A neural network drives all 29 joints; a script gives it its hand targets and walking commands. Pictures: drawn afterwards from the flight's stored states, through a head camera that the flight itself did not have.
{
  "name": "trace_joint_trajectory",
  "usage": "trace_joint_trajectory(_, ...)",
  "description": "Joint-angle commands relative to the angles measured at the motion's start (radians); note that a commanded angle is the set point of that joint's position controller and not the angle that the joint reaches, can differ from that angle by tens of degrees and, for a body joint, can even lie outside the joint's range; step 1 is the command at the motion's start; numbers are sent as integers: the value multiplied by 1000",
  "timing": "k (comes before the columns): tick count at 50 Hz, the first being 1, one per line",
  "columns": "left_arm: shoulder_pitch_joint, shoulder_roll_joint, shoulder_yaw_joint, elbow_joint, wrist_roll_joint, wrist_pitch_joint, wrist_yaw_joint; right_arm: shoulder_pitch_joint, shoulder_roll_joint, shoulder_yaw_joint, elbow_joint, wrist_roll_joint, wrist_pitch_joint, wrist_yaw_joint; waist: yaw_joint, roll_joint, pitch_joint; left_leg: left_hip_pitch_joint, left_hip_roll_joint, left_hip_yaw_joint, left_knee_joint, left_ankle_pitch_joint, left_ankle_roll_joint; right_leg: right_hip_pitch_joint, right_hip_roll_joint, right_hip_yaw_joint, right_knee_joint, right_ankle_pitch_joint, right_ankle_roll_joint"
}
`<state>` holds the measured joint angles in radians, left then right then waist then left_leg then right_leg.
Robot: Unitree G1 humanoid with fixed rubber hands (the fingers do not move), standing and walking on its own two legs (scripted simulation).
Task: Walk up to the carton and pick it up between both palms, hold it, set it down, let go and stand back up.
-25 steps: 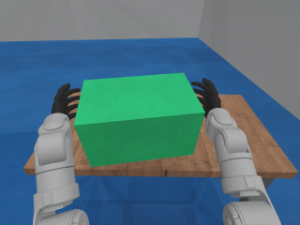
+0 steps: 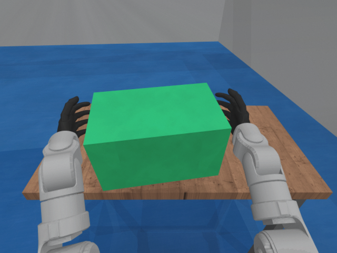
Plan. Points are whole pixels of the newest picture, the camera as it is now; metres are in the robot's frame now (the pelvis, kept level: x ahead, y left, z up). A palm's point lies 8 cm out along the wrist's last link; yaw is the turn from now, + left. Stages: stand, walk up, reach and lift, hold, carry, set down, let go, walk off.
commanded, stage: hold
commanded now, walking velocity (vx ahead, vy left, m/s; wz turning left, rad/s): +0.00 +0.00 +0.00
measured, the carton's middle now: (157, 134) +0.38 +0.00 +0.15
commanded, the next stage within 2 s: none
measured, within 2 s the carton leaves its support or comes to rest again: neither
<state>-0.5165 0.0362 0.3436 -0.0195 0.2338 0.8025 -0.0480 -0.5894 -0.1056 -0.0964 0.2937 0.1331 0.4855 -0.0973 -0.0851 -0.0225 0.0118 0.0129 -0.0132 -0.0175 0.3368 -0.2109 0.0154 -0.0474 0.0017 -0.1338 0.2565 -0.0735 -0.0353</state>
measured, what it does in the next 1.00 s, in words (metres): stands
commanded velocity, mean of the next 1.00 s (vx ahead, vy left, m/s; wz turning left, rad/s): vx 0.00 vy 0.00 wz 0.00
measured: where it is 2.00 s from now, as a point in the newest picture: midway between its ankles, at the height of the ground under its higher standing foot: outside the picture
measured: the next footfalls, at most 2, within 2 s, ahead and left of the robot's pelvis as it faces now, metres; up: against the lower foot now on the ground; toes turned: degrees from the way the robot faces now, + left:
none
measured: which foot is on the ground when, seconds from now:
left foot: down 0.00-1.00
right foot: down 0.00-1.00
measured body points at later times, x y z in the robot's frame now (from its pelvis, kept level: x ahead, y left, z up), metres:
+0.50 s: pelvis +0.00 +0.00 +0.00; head -0.06 +0.01 +0.45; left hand +0.35 +0.19 +0.20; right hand +0.36 -0.18 +0.20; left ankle -0.01 +0.11 -0.75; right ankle +0.06 -0.10 -0.75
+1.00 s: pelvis +0.00 +0.00 +0.00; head -0.06 +0.01 +0.45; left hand +0.35 +0.19 +0.20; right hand +0.36 -0.18 +0.20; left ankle -0.01 +0.11 -0.75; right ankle +0.06 -0.10 -0.75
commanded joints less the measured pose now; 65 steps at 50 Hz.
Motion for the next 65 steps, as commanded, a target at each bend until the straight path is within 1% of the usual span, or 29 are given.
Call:
trace_joint_trajectory(1,-743,-346,-451,-232,-208,-87,-169,-749,453,351,-303,119,-83,168,6,60,-413,-275,-15,10,-88,212,-23,449,5,98,63,135,24)
trace_joint_trajectory(5,-722,-342,-464,-237,-219,-95,-159,-738,449,357,-333,118,-87,169,4,51,-442,-255,-15,8,-74,264,-26,447,10,97,68,181,27)
trace_joint_trajectory(10,-714,-340,-427,-172,-198,-78,-178,-730,439,328,-273,91,-71,169,-1,33,-360,-297,-10,9,-107,158,-18,439,3,93,54,92,27)
trace_joint_trajectory(12,-745,-352,-442,-187,-213,-82,-179,-766,442,332,-297,100,-79,172,-2,37,-394,-295,-10,10,-100,179,-19,444,5,94,59,103,27)
trace_joint_trajectory(13,-735,-345,-441,-170,-209,-81,-179,-732,439,325,-255,100,-74,172,-8,51,-367,-286,-10,12,-100,191,-23,438,5,95,59,111,27)
trace_joint_trajectory(14,-751,-366,-464,-209,-228,-85,-175,-761,447,343,-299,112,-83,172,-5,60,-422,-266,-10,5,-86,228,-30,444,11,92,67,135,22)
trace_joint_trajectory(15,-740,-350,-446,-183,-214,-85,-173,-744,439,334,-279,102,-78,170,-12,58,-404,-269,-12,7,-82,232,-27,442,9,93,63,137,24)
trace_joint_trajectory(16,-748,-363,-458,-209,-220,-86,-171,-744,443,337,-288,108,-80,170,-12,67,-417,-261,-9,2,-79,242,-33,442,11,90,67,140,20)
trace_joint_trajectory(20,-729,-347,-429,-166,-203,-82,-172,-742,423,319,-254,93,-78,178,-4,51,-364,-271,-4,4,-94,209,-32,412,14,86,54,90,20)
trace_joint_trajectory(23,-742,-355,-454,-195,-216,-89,-168,-733,442,326,-265,101,-84,182,-6,63,-395,-261,-7,5,-85,239,-33,429,15,88,63,121,20)
trace_joint_trajectory(26,-747,-353,-449,-196,-216,-91,-169,-754,444,343,-286,107,-86,180,1,42,-420,-257,-11,7,-85,233,-25,437,12,90,61,134,25)
trace_joint_trajectory(30,-742,-344,-420,-163,-197,-91,-170,-765,450,332,-268,97,-88,178,14,34,-394,-294,-16,11,-97,178,-16,452,0,97,58,109,28)
trace_joint_trajectory(31,-745,-343,-423,-154,-194,-90,-169,-761,446,323,-255,95,-88,179,10,46,-382,-299,-12,7,-104,166,-18,446,0,96,58,92,24)
trace_joint_trajectory(34,-753,-345,-424,-159,-199,-89,-169,-777,456,334,-262,100,-91,177,15,37,-398,-292,-17,12,-98,178,-13,442,1,95,62,100,28)
trace_joint_trajectory(37,-758,-351,-436,-170,-208,-95,-168,-768,451,329,-261,98,-92,180,9,50,-410,-291,-13,12,-97,177,-18,452,4,94,56,95,24)
trace_joint_trajectory(39,-762,-353,-437,-175,-209,-94,-170,-765,455,331,-260,98,-89,178,-1,39,-416,-282,-13,11,-93,198,-20,454,3,91,64,125,29)
trace_joint_trajectory(42,-733,-340,-417,-150,-196,-90,-179,-762,454,334,-266,99,-87,170,8,34,-397,-302,-21,11,-96,191,-14,473,-3,101,62,139,33)
trace_joint_trajectory(43,-748,-345,-427,-177,-205,-94,-178,-761,461,337,-276,101,-89,169,3,37,-418,-294,-17,7,-90,205,-15,484,-2,98,66,147,30)
trace_joint_trajectory(47,-748,-341,-423,-145,-196,-88,-181,-754,444,321,-237,89,-83,172,-1,46,-360,-294,-16,12,-105,163,-20,430,3,93,51,85,26)
trace_joint_trajectory(51,-765,-352,-459,-203,-226,-104,-171,-760,459,336,-290,101,-95,174,-8,44,-443,-266,-15,5,-86,223,-26,450,8,89,64,129,25)
trace_joint_trajectory(53,-734,-345,-434,-149,-203,-94,-174,-744,436,324,-252,92,-85,172,-9,48,-370,-277,-14,6,-95,195,-27,433,5,91,52,106,27)
trace_joint_trajectory(55,-754,-348,-440,-177,-209,-97,-178,-746,449,327,-250,93,-86,174,-10,49,-374,-298,-14,7,-104,170,-22,448,1,91,56,89,27)
trace_joint_trajectory(56,-753,-350,-442,-178,-214,-98,-177,-759,453,330,-277,97,-92,175,-2,44,-401,-288,-16,10,-100,184,-21,454,3,92,58,111,29)
trace_joint_trajectory(57,-756,-353,-452,-191,-212,-99,-174,-755,455,335,-274,101,-91,175,-9,49,-406,-279,-16,11,-93,207,-25,453,7,91,62,125,29)
trace_joint_trajectory(58,-781,-240,-284,37,-136,-82,-202,-720,443,302,-124,35,-56,166,14,-22,-266,-356,-54,47,-126,23,10,387,-30,104,3,7,43)
trace_joint_trajectory(59,-780,-285,-294,8,-142,-86,-224,-743,488,307,-125,38,-72,162,23,-26,-282,-339,-25,30,-143,3,22,363,-29,92,5,-36,41)
trace_joint_trajectory(60,-798,-285,-332,-52,-164,-94,-233,-738,505,320,-159,41,-91,160,23,13,-329,-358,-30,41,-139,13,9,432,-32,93,27,29,36)
trace_joint_trajectory(63,-823,-321,-386,-118,-214,-131,-214,-796,508,343,-273,74,-112,152,9,48,-494,-323,-48,33,-93,176,-26,533,-17,85,82,225,46)
trace_joint_trajectory(65,-809,-331,-395,-118,-220,-141,-201,-770,492,348,-284,82,-105,147,-1,56,-501,-300,-50,26,-79,227,-39,510,-6,81,85,231,45)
